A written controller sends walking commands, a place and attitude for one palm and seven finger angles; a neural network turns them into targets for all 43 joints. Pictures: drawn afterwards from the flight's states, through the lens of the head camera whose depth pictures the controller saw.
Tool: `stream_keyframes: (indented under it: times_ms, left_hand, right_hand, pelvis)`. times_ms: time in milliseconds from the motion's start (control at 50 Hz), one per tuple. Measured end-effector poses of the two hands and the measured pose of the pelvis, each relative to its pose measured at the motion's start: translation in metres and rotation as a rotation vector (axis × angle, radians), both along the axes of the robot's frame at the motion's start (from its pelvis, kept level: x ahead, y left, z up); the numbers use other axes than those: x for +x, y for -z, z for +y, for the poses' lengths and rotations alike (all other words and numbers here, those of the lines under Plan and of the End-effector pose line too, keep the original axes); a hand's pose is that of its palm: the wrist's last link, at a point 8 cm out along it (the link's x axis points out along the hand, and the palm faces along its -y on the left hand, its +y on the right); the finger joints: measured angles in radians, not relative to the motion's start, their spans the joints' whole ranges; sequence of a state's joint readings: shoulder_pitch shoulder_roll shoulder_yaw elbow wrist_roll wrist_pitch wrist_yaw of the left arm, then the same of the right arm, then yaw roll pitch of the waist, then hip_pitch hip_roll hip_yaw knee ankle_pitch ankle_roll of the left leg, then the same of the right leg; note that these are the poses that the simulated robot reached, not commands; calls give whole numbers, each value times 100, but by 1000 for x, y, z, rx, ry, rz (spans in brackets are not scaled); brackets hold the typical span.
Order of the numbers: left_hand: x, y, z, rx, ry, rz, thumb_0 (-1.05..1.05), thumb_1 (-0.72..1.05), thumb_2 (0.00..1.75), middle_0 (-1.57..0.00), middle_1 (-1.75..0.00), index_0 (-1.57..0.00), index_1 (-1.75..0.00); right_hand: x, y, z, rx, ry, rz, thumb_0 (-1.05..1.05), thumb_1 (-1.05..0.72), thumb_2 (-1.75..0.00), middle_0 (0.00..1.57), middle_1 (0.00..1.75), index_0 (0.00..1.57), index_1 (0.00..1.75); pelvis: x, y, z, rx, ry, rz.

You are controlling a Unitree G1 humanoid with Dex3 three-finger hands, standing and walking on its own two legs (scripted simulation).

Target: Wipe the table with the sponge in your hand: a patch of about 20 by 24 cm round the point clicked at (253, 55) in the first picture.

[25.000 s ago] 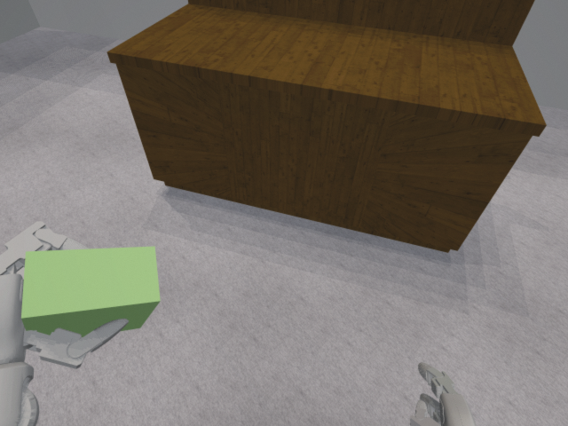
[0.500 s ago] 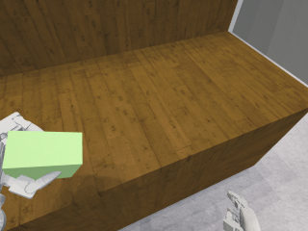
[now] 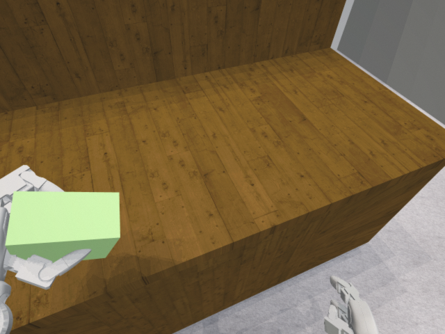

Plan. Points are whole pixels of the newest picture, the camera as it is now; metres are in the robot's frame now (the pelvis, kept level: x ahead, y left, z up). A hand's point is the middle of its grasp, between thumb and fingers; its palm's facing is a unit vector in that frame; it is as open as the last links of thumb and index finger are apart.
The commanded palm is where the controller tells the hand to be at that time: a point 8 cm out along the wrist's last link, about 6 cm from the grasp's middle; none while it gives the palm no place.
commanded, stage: shuffle to correct the standing spot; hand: left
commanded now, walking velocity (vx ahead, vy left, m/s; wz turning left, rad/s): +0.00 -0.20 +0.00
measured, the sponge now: (82, 229) +0.23 +0.21 +0.14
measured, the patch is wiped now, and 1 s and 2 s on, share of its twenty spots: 0.00 0.00 0.00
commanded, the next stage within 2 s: come to a stop and stand still in 0.60 s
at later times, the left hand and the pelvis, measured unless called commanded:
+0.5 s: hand (47, 224) +0.22 +0.24 +0.16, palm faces +0.30 -0.86 -0.41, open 9.8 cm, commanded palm +0.16 +0.28 +0.18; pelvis +0.00 +0.00 +0.00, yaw +0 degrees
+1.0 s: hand (48, 233) +0.21 +0.24 +0.16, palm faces +0.26 -0.87 -0.42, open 9.8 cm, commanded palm +0.15 +0.29 +0.18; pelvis -0.02 +0.02 +0.00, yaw -2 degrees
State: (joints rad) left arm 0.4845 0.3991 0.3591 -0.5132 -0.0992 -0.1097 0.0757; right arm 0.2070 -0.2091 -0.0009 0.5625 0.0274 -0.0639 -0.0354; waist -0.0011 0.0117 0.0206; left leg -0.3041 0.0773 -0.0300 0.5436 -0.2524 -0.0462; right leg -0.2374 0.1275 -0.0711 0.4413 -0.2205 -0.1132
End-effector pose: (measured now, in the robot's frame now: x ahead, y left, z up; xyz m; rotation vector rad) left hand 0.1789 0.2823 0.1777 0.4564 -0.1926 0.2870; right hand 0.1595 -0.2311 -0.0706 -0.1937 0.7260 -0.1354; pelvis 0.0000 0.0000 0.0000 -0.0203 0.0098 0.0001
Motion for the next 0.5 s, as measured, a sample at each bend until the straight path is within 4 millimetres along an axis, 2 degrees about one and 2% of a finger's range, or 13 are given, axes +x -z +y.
stream_keyframes:
  times_ms: [500]
  left_hand:
    - [4, -1, 4, 8, 9, 3, -1, -48, 106, -77, -136, -76, -136]
  right_hand:
    - [2, -1, 4, -4, 5, 1, 1, -90, -90, 20, 30, 20, 30]
  pelvis:
    - [2, -1, 4, -1, 1, 3]
